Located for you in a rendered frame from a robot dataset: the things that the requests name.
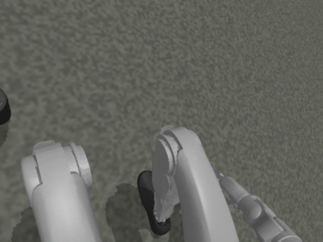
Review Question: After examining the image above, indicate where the cup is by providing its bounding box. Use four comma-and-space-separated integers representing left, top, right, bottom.
0, 88, 11, 125

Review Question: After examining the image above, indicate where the right robot hand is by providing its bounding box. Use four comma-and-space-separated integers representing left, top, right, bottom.
214, 170, 250, 213

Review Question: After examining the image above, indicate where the right robot arm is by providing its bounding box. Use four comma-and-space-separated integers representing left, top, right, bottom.
237, 195, 303, 242

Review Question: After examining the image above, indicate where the right robot foot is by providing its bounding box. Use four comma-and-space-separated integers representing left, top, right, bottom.
137, 170, 171, 235

